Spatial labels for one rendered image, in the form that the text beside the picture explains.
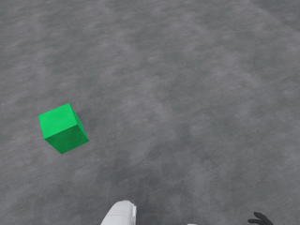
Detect left robot thigh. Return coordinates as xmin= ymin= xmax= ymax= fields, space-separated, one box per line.
xmin=100 ymin=201 xmax=137 ymax=225

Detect right robot hand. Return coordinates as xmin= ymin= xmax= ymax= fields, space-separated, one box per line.
xmin=247 ymin=212 xmax=274 ymax=225

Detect carton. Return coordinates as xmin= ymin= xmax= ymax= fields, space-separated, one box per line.
xmin=38 ymin=103 xmax=89 ymax=154

